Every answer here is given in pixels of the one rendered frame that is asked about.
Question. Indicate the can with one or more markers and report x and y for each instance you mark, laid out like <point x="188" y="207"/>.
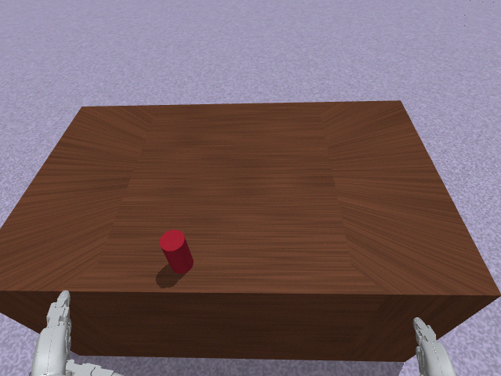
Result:
<point x="176" y="250"/>

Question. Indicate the left robot hand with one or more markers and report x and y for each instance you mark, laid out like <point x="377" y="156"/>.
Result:
<point x="52" y="350"/>

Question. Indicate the right robot hand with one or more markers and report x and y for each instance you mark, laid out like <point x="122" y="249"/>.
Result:
<point x="432" y="357"/>

